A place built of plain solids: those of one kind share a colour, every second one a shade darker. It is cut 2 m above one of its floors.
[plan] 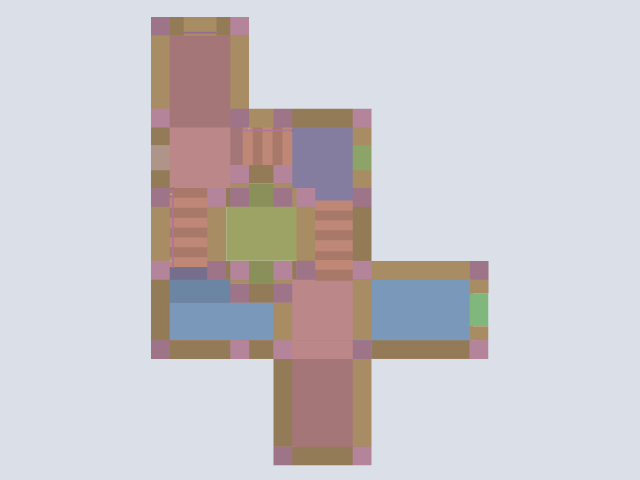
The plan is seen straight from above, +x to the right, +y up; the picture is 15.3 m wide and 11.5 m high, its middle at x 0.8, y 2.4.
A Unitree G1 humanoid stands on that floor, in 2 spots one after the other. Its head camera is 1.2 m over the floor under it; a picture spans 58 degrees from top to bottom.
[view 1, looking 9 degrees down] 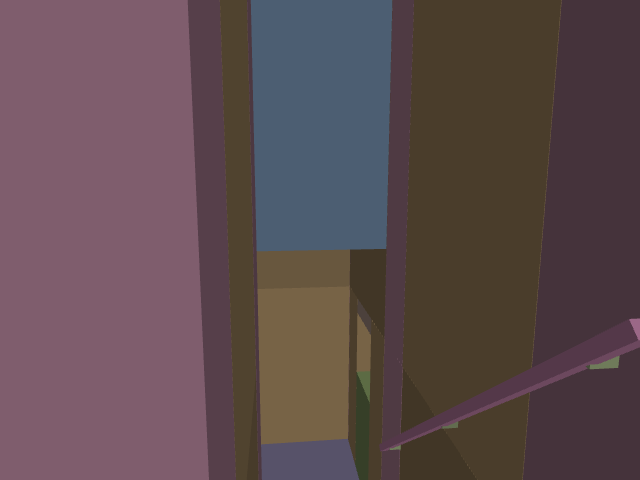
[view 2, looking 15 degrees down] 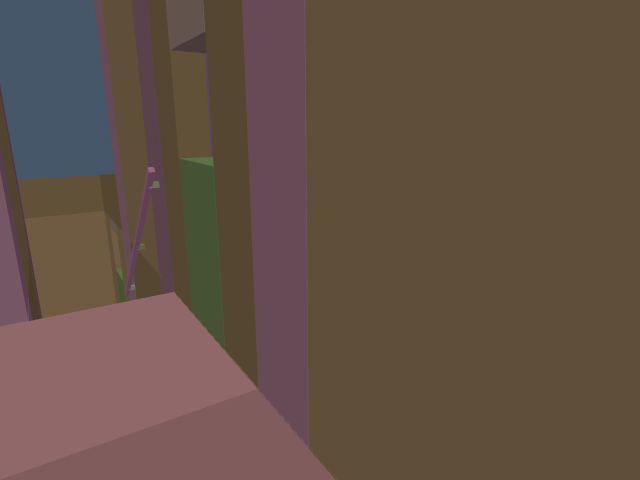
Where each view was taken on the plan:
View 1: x -2.02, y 4.37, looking -96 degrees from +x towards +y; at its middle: roof_slab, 2.97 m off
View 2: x -2.08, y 6.75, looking -123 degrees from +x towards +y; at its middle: wall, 1.38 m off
